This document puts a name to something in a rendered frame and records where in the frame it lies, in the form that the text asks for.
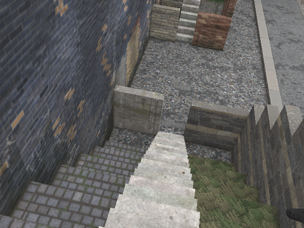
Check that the robot right hand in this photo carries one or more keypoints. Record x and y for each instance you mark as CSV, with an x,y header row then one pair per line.
x,y
296,214

